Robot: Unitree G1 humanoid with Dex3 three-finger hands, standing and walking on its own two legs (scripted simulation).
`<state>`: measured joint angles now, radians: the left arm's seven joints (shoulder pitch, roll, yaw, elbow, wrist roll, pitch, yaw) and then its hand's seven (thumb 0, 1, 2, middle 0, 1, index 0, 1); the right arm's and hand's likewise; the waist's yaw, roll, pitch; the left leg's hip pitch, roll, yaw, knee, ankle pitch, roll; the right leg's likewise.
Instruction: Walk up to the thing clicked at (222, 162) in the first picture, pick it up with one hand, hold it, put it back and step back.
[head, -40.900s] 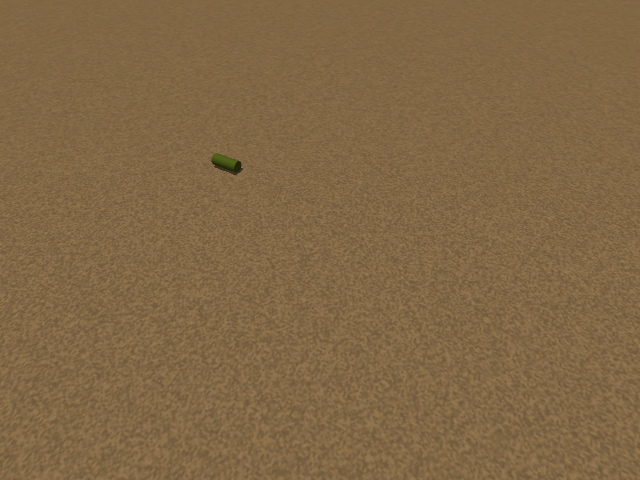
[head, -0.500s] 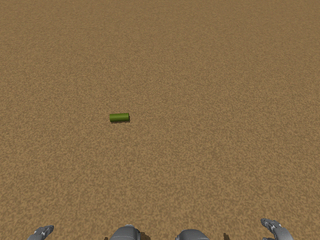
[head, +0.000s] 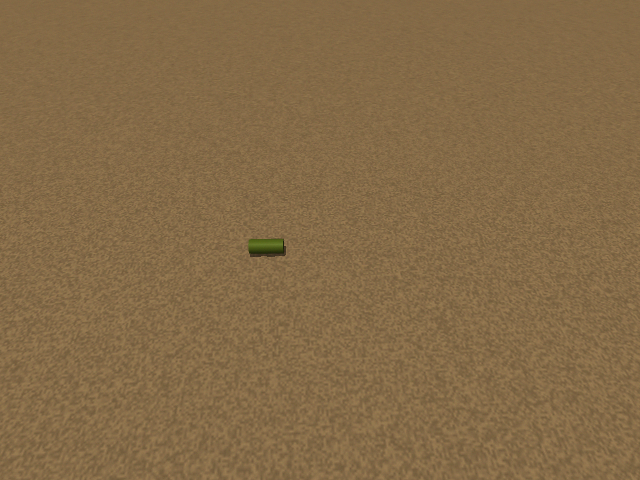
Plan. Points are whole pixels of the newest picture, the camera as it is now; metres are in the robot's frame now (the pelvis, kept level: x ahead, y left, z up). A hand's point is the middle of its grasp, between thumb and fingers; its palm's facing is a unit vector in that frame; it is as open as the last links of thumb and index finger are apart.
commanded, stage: step back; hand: left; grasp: from above
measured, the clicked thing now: (266, 246) +1.11 +0.23 -0.73
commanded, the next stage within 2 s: stand in 0.76 s
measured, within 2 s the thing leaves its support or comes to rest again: neither
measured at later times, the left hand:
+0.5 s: hand out of the picture +0.10 +0.28 -0.15, palm faces +0.01 -0.93 -0.36, open 7.4 cm
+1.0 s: hand out of the picture +0.15 +0.26 -0.13, palm faces -0.05 -0.94 -0.34, open 7.4 cm
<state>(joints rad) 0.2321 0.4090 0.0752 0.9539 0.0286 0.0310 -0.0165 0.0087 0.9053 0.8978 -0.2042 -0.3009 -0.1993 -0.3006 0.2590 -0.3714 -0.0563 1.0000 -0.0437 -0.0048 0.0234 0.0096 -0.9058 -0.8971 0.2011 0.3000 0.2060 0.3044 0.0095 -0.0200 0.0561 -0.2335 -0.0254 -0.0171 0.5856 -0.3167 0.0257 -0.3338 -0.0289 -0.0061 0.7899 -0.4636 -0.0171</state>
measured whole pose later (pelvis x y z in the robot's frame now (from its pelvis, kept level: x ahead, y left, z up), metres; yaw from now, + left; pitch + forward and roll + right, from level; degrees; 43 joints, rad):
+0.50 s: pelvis +0.04 +0.01 +0.00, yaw -1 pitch -2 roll +0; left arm 0.18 0.38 0.03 1.02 0.00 -0.01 0.00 0.01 0.91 0.90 -0.20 -0.30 -0.20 -0.30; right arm 0.13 -0.35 -0.04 1.04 -0.03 -0.02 0.01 0.01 -0.91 -0.90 0.20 0.30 0.20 0.30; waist 0.03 -0.01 0.07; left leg -0.28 0.02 0.03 0.59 -0.28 0.00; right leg -0.21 -0.02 0.00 0.58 -0.33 0.02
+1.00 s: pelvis +0.04 +0.01 +0.02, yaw -2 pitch -3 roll +0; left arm 0.07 0.35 0.01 1.12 0.01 -0.01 0.00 0.01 0.91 0.90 -0.20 -0.30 -0.20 -0.30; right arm 0.04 -0.34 -0.02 1.13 -0.01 -0.02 0.02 0.01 -0.91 -0.90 0.20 0.30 0.21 0.30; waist 0.00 0.00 0.06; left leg -0.14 0.02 0.05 0.34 -0.16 0.00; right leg -0.09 -0.02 0.02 0.35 -0.22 0.02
